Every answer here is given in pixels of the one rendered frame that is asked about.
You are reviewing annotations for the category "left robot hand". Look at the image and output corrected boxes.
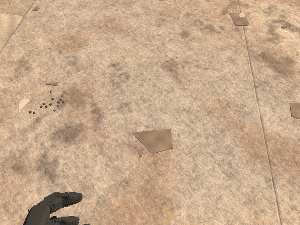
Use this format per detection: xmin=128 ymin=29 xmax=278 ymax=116
xmin=23 ymin=191 xmax=90 ymax=225

